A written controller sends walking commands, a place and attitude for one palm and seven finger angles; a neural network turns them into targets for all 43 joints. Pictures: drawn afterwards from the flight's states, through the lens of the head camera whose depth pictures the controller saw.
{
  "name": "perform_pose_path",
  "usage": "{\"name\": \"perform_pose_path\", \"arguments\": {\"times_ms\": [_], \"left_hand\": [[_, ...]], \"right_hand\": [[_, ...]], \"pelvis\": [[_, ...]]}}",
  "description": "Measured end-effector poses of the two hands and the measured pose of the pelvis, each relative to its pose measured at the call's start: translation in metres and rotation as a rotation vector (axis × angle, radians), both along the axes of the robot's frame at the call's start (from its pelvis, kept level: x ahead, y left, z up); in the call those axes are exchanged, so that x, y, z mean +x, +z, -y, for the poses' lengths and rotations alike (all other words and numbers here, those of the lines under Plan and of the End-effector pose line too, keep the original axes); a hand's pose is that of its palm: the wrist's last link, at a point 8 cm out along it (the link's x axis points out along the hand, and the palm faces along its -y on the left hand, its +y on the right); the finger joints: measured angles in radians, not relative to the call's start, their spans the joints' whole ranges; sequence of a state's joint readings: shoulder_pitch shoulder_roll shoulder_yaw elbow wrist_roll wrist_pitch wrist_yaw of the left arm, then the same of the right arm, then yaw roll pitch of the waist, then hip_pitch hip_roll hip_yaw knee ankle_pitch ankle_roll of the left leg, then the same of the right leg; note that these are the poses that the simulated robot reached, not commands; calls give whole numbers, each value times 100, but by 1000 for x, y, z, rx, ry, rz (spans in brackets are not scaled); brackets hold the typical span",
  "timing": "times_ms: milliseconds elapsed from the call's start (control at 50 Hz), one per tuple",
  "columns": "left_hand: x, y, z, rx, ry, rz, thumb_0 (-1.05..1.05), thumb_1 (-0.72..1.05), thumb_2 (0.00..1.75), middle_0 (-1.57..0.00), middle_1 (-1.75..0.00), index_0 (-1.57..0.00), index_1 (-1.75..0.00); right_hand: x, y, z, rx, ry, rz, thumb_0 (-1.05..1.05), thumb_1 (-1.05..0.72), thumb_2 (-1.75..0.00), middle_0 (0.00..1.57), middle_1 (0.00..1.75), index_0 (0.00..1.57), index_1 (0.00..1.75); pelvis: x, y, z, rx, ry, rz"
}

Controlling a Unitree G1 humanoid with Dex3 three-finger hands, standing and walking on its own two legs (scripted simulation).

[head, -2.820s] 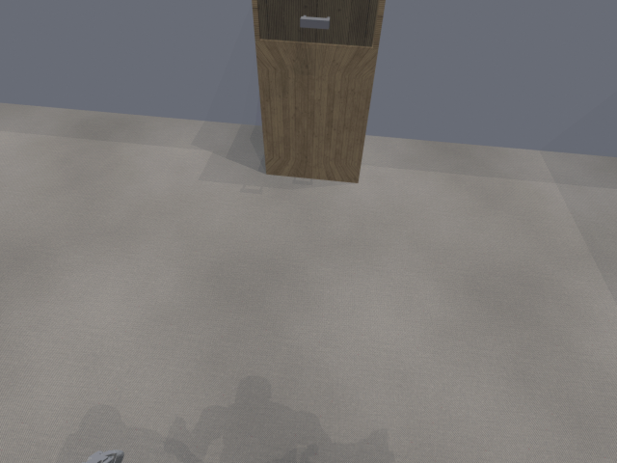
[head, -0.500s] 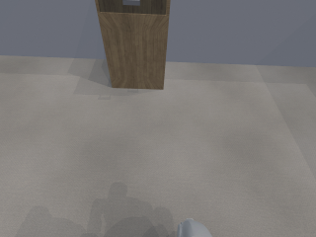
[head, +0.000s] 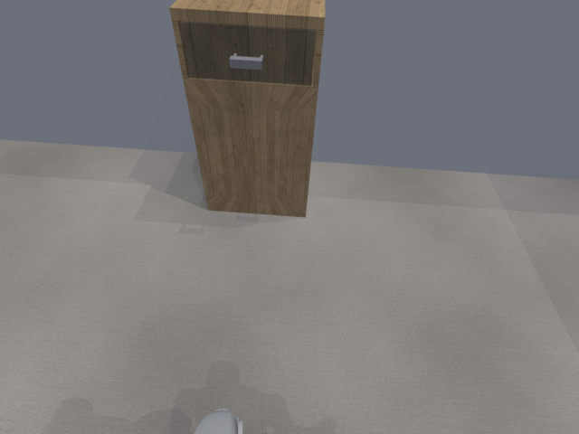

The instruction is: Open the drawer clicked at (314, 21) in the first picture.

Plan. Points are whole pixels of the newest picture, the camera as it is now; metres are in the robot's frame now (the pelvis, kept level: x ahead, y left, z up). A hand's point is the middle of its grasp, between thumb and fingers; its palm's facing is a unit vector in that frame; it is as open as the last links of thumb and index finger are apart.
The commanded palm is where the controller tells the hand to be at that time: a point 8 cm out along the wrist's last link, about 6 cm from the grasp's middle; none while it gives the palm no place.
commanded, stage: walk to a spot facing it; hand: left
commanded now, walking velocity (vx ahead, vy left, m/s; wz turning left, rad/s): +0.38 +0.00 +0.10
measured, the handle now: (247, 59) +1.20 +0.22 -0.01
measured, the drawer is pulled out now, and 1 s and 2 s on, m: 0.00 0.00 0.00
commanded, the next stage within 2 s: turn to face it in 0.56 s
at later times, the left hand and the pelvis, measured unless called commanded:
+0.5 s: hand (158, 381) +0.24 +0.25 -0.18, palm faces +0.02 -0.99 -0.15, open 7.4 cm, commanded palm none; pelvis +0.21 +0.07 +0.00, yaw -3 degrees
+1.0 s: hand (226, 263) +0.50 +0.17 -0.17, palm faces -0.08 -0.98 -0.19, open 7.2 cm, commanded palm none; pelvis +0.38 +0.01 -0.01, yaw -5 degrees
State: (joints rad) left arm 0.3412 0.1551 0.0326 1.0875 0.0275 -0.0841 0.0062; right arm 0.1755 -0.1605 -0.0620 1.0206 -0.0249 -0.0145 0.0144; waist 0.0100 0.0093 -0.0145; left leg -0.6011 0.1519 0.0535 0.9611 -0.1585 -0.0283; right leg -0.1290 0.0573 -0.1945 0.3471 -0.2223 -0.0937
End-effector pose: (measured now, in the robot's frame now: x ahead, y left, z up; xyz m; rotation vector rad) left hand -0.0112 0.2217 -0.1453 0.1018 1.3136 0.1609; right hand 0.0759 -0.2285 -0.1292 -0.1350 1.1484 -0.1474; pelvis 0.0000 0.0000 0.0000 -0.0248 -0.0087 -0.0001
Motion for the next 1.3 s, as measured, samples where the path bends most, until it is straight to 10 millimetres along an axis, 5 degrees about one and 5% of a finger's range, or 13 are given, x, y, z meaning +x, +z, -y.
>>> {"name": "perform_pose_path", "arguments": {"times_ms": [180, 240, 280, 360, 500, 660, 760, 900, 1020, 1140, 1300], "left_hand": [[-28, -5, -2, -75, 138, -260, 0, 91, 90, -20, -30, -20, -30], [-22, -10, -12, -97, 146, -347, 1, 91, 90, -20, -30, -20, -30], [-2, -9, -24, -97, 121, -366, 1, 91, 90, -20, -30, -20, -30], [73, -8, -51, -67, 55, -288, 1, 91, 90, -20, -30, -20, -30], [246, -5, -75, -15, -43, -9, 1, 91, 90, -19, -30, -19, -30], [426, 5, -43, 19, -222, 166, 0, 91, 90, -19, -30, -19, -30], [501, -3, -10, 44, -286, 254, 0, 91, 90, -19, -30, -19, -30], [502, 2, 11, 21, -245, 184, 0, 91, 90, -20, -30, -20, -30], [501, 1, -6, 17, -154, 174, -2, 94, 90, -20, -30, -20, -30], [480, -19, -33, -14, -69, 75, -1, 93, 90, -20, -30, -20, -30], [471, -2, -45, -15, -64, -61, 0, 92, 90, -19, -30, -20, -30]], "right_hand": [[132, 2, -52, 3, 144, 30, 0, -91, -90, 19, 29, 19, 29], [164, -5, -72, -5, 146, 69, 0, -91, -90, 20, 29, 19, 29], [168, -5, -79, -1, 111, 74, 0, -91, -90, 20, 29, 20, 29], [161, 3, -71, -37, -31, 58, -4, -95, -89, 20, 30, 20, 30], [127, 4, -53, -79, -105, -146, -4, -95, -90, 20, 30, 20, 29], [90, -15, -66, 23, -253, -395, -1, -92, -90, 20, 29, 20, 29], [102, -35, -63, 94, -312, -504, 0, -91, -90, 20, 30, 20, 29], [205, -31, -38, 72, -262, -342, 0, -91, -90, 20, 29, 19, 29], [283, -24, -31, 23, -158, -228, 1, -93, -90, 20, 29, 19, 29], [320, -16, -34, -32, -115, -184, 2, -94, -90, 20, 29, 19, 29], [324, -1, -53, -4, -130, -257, 0, -91, -90, 20, 29, 20, 29]], "pelvis": [[79, -6, -32, -10, 32, -12], [106, -15, -49, 1, 20, -5], [122, -14, -57, 8, 3, 5], [153, -5, -66, 16, -22, 10], [210, 2, -66, 23, -57, 7], [283, -10, -43, 29, -122, 16], [328, -30, -16, 31, -136, 23], [361, -13, -7, 12, -110, 19], [384, -9, -14, -10, -74, 17], [413, -13, -30, -16, -53, 23], [448, 5, -36, 2, -44, -3]]}}
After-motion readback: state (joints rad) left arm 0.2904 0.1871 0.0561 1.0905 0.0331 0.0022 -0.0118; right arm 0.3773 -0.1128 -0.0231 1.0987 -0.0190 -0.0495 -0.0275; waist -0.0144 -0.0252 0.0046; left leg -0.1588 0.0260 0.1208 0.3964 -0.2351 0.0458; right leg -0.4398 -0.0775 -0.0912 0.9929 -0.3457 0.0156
